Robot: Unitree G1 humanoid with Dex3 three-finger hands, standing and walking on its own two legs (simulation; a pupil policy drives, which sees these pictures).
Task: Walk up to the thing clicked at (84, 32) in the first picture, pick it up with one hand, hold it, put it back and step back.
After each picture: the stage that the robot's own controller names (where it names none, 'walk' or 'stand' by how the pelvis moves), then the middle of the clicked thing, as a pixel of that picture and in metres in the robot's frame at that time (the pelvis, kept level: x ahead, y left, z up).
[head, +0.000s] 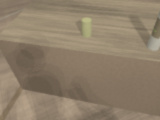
stand; (86, 27) +0.90 -0.01 -0.10
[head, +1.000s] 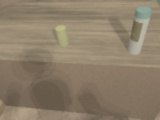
walk; (62, 36) +0.79 +0.18 -0.07
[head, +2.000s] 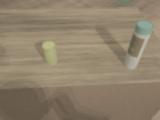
stand; (50, 53) +0.63 +0.18 -0.08
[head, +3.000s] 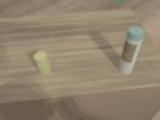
stand; (43, 63) +0.58 +0.22 -0.10
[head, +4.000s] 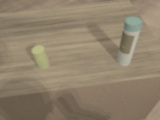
stand; (41, 57) +0.60 +0.24 -0.09
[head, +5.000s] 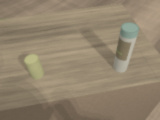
stand; (34, 67) +0.54 +0.25 -0.09
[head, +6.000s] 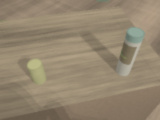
stand; (37, 72) +0.51 +0.24 -0.10
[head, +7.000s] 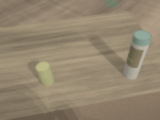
stand; (45, 74) +0.52 +0.21 -0.09
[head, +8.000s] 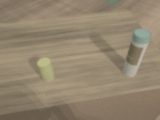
stand; (46, 70) +0.54 +0.21 -0.10
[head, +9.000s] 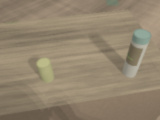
stand; (45, 70) +0.54 +0.21 -0.10
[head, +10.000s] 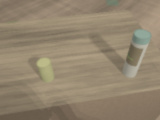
stand; (46, 70) +0.54 +0.21 -0.10
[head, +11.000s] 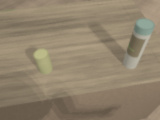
rise first; (43, 61) +0.54 +0.22 -0.10
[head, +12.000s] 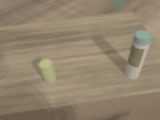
go down; (48, 71) +0.53 +0.23 -0.10
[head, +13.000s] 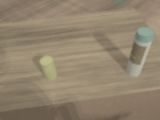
go down; (48, 68) +0.54 +0.23 -0.09
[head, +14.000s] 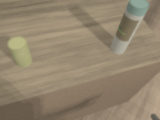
go down; (21, 52) +0.52 +0.22 -0.04
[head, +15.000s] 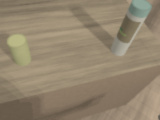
close in; (20, 50) +0.53 +0.22 -0.03
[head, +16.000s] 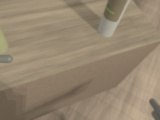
close; out of the picture +0.54 +0.24 +0.01
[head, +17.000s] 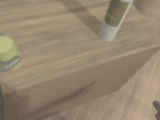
lift; (8, 54) +0.48 +0.20 +0.00
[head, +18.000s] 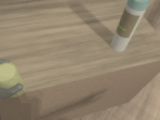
lift; (11, 80) +0.38 +0.23 +0.00
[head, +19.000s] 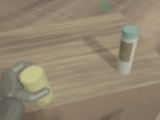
lift; (37, 86) +0.32 +0.16 +0.12
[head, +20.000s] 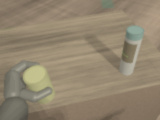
hold; (40, 85) +0.32 +0.15 +0.11
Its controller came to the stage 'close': yes
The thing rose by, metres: 0.20
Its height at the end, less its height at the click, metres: +0.18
